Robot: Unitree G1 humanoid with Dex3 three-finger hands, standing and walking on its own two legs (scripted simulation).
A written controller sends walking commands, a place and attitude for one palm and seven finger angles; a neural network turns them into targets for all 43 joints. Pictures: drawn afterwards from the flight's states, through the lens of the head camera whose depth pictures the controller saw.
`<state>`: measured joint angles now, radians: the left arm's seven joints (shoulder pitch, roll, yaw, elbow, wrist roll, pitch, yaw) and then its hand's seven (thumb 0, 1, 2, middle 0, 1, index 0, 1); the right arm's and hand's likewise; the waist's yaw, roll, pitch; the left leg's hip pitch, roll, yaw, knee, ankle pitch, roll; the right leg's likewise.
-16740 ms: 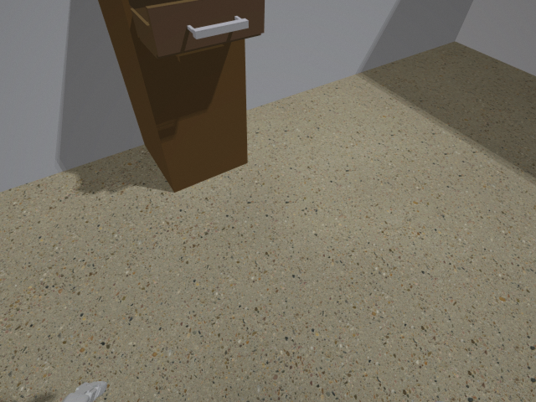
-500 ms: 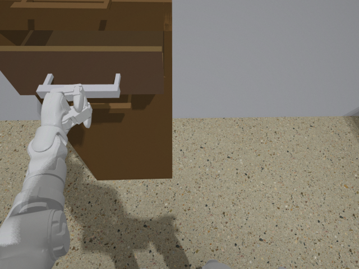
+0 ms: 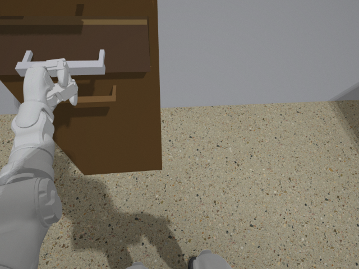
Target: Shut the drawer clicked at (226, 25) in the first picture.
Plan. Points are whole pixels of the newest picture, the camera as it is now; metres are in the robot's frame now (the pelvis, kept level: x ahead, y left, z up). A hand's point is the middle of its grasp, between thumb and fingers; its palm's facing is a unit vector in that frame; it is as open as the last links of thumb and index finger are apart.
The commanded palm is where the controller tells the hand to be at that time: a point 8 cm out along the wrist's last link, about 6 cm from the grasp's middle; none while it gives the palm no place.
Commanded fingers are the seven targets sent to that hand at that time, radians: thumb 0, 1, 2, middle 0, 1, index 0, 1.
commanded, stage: push the drawer shut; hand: left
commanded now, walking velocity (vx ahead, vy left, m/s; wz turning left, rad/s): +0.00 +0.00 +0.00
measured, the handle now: (64, 61) +0.57 +0.24 +0.10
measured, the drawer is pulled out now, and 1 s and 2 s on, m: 0.02 0.00 0.00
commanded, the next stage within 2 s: pull the fist back off the drawer in 0.44 s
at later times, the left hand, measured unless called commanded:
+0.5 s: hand (67, 77) +0.52 +0.22 +0.10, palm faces +0.05 -1.00 -0.03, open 3.0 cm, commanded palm +0.54 +0.25 +0.10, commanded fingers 0.00 0.90 0.90 -1.40 -1.60 -1.40 -1.60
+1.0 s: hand (73, 78) +0.51 +0.21 +0.10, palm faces +0.05 -1.00 +0.00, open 3.2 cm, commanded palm +0.48 +0.25 +0.10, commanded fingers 0.00 0.90 0.90 -1.40 -1.60 -1.40 -1.60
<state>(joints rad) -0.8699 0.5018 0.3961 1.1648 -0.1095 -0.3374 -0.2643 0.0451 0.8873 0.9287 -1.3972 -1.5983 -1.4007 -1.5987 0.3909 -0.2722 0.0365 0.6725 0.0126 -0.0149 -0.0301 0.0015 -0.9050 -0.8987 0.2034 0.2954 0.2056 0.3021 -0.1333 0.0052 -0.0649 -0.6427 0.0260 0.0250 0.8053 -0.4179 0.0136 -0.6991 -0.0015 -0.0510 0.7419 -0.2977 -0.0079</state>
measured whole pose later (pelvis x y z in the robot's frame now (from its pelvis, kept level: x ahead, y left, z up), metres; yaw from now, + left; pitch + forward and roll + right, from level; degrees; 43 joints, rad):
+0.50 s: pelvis -0.01 +0.00 -0.01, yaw +2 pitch +19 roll -3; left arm -1.10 0.64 0.37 1.33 -0.07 -0.30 -0.27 -0.02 0.67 0.95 -1.40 -1.60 -1.40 -1.60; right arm 0.43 -0.29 0.06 0.69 -0.01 -0.01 -0.03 0.00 -0.90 -0.90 0.20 0.30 0.21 0.30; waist -0.19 0.01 -0.06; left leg -0.81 0.02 -0.02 0.88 -0.41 0.01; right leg -0.82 -0.01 -0.09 0.76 -0.28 -0.01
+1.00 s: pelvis -0.01 +0.01 -0.01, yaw +0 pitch +18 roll -2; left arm -0.99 0.58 0.41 1.23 -0.08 -0.32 -0.24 0.03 0.83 0.94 -1.40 -1.60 -1.40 -1.60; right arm 0.45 -0.28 0.05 0.65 -0.02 0.00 0.00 0.00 -0.90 -0.90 0.20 0.30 0.21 0.30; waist -0.19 0.01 -0.08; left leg -0.77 0.03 0.01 0.87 -0.42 0.02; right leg -0.81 0.01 -0.06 0.76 -0.28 0.00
